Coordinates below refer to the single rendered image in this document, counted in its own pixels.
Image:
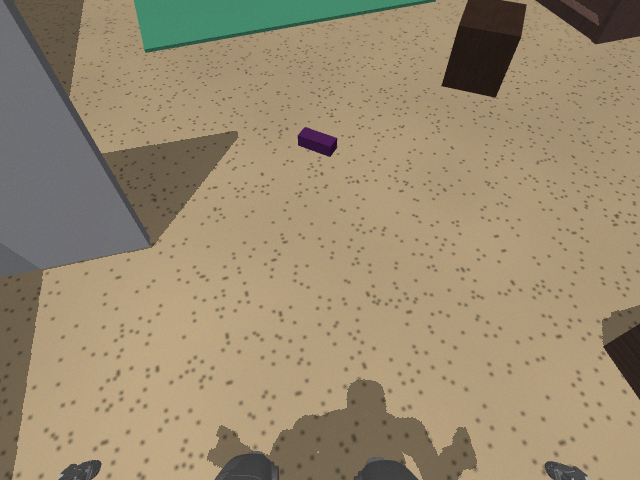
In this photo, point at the left robot hand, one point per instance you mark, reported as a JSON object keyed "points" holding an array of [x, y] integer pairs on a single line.
{"points": [[85, 471]]}

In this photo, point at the right robot hand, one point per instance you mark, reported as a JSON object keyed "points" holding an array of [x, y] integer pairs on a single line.
{"points": [[558, 471]]}

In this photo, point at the bookshelf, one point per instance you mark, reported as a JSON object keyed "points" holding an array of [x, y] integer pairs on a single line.
{"points": [[600, 20]]}

